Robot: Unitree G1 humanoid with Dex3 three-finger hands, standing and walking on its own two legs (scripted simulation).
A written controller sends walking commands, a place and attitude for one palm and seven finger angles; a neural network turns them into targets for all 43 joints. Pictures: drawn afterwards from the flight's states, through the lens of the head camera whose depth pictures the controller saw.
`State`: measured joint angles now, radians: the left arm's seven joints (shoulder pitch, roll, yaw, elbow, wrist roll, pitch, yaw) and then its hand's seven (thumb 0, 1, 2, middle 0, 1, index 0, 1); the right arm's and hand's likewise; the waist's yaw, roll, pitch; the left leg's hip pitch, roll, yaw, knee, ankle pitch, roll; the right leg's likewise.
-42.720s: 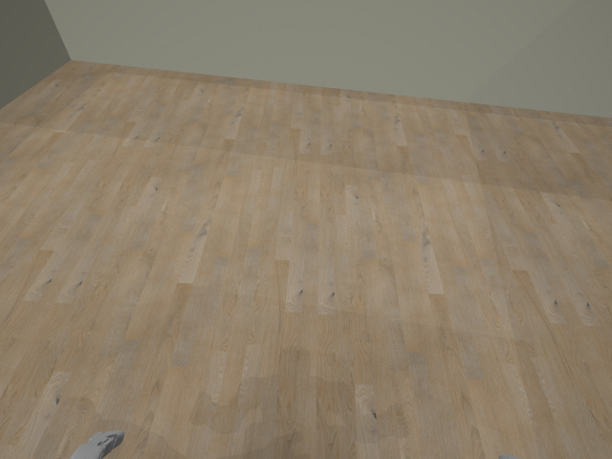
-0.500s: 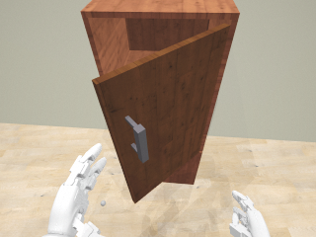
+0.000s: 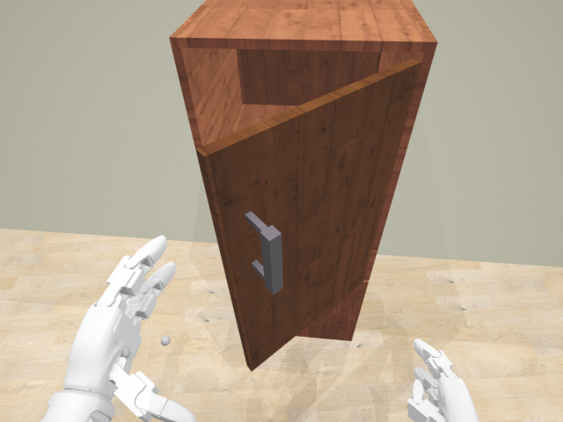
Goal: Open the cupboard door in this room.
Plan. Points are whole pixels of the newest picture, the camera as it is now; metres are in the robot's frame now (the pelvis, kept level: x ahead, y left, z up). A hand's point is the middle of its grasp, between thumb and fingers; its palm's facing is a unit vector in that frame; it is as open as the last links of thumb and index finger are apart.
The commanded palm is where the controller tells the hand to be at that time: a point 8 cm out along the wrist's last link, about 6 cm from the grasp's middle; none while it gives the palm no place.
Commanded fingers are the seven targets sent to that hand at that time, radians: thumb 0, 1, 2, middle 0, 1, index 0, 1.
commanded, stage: draw the hand back to the body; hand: left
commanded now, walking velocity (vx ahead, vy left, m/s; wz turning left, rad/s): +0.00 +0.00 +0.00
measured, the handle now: (263, 253) +0.32 +0.06 +0.10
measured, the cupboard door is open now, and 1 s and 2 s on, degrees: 45 45 45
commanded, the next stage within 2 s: step back with the hand held close in 1.20 s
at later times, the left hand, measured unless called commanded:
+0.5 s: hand (84, 307) +0.20 +0.23 +0.16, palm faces +0.31 -0.88 -0.35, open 13.0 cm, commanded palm +0.15 +0.27 +0.18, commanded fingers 0.00 0.38 0.68 -0.18 -0.30 -0.18 -0.30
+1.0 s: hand (51, 275) +0.21 +0.26 +0.19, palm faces +0.45 -0.81 -0.38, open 7.8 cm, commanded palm +0.16 +0.30 +0.20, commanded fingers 0.00 0.90 0.90 -0.20 -0.30 -0.20 -0.30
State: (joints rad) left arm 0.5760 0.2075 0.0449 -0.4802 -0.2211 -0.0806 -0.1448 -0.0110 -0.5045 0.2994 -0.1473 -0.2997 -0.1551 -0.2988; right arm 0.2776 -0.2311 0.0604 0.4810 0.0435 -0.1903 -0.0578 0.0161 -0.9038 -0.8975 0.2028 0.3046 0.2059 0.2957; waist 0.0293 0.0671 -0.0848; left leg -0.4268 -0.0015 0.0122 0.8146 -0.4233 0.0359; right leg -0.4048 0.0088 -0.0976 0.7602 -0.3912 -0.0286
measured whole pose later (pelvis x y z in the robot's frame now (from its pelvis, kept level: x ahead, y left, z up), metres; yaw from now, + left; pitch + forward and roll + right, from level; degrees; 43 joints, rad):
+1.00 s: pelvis +0.02 +0.00 +0.04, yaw -1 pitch -5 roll -1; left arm 0.45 0.32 0.33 -0.38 -0.07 -0.08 0.12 0.01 0.82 0.87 -0.20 -0.30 -0.21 -0.30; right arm 0.17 -0.24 0.02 0.64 0.00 -0.09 -0.07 0.01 -0.90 -0.90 0.20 0.30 0.21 0.30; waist 0.07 0.07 0.03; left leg -0.07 -0.01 0.04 0.41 -0.26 0.04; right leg -0.06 0.02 -0.07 0.36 -0.22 -0.02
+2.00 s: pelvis -0.09 +0.02 +0.01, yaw +0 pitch -2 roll -1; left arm 0.52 0.40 0.44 -0.51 0.00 -0.20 0.14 0.01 0.88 0.90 -0.21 -0.30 -0.22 -0.30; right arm 0.21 -0.22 0.00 0.54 0.01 -0.05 -0.07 0.01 -0.90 -0.90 0.20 0.30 0.21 0.30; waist 0.01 0.02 0.05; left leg -0.40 -0.04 0.04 0.61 -0.19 0.07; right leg -0.34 0.02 0.01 0.62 -0.26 0.01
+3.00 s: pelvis -0.29 +0.00 +0.02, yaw -2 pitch -3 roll +2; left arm 0.51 0.43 0.41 -0.46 -0.04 -0.17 0.15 0.02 0.89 0.90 -0.20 -0.30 -0.21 -0.30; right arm 0.23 -0.20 0.02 0.64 0.00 -0.15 -0.07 0.01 -0.91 -0.90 0.20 0.30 0.21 0.30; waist -0.06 -0.05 0.00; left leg -0.31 -0.02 0.07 0.54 -0.19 0.03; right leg -0.25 -0.01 -0.03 0.66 -0.42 0.01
